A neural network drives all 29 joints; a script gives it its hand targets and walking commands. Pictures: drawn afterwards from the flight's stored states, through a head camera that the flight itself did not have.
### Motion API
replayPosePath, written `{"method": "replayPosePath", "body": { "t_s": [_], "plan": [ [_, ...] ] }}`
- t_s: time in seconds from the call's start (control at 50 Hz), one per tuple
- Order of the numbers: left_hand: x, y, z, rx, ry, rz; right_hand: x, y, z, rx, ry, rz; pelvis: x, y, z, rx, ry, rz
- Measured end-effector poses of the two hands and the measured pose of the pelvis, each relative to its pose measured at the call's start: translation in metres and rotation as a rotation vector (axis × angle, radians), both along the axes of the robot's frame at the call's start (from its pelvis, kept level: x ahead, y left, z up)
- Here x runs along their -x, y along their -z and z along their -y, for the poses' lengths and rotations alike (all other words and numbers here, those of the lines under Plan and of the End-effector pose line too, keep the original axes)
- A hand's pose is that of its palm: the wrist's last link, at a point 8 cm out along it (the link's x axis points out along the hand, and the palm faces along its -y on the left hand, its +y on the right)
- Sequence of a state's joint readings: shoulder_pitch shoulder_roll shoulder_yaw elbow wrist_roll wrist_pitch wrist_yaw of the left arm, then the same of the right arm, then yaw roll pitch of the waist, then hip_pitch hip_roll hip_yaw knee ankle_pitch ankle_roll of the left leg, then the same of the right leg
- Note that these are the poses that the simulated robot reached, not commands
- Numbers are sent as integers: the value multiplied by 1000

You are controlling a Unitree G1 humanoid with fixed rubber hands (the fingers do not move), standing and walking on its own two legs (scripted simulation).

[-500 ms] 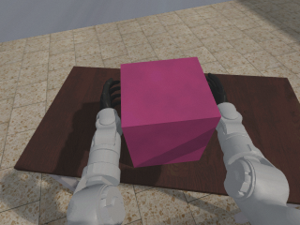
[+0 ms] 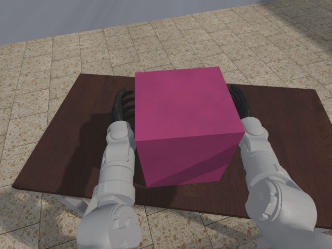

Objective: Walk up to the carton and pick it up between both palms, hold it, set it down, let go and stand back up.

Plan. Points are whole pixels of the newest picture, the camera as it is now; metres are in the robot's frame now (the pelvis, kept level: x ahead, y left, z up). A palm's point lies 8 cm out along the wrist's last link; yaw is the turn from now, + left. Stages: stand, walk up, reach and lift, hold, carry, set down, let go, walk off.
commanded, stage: set down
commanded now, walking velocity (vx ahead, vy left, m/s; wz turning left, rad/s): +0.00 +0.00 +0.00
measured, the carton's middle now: (180, 131) +0.42 +0.03 +0.03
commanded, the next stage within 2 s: none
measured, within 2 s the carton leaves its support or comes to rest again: neither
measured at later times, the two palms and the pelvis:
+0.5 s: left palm (120, 121) +0.39 +0.18 +0.09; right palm (242, 115) +0.45 -0.12 +0.08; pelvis +0.00 +0.00 +0.00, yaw +0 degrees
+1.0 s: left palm (120, 121) +0.39 +0.18 +0.08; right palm (241, 115) +0.45 -0.12 +0.08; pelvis +0.01 +0.00 +0.00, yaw +0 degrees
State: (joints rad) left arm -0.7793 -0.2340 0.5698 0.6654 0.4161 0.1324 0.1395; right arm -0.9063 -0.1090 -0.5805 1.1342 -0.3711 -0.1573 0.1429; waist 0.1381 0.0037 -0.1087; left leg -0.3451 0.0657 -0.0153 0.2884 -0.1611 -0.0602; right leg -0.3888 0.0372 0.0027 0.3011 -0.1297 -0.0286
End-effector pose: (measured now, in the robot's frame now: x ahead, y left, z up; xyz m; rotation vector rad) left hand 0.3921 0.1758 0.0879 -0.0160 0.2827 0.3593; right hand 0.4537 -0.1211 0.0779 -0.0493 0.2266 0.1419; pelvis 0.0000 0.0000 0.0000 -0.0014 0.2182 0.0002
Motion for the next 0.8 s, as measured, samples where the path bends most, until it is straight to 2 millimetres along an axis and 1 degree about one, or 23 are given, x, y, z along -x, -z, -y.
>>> {"method": "replayPosePath", "body": {
  "t_s": [0.38, 0.8],
  "plan": [
    [1, 0, 0, -10, 2, 16, 2, -2, 0, 10, -3, 12, 0, 0, -2, 0, 4, 17],
    [0, 3, -1, -3, 4, 26, 0, -1, 0, 28, -8, 6, -5, -1, -3, 1, 3, 22]
  ]
}}
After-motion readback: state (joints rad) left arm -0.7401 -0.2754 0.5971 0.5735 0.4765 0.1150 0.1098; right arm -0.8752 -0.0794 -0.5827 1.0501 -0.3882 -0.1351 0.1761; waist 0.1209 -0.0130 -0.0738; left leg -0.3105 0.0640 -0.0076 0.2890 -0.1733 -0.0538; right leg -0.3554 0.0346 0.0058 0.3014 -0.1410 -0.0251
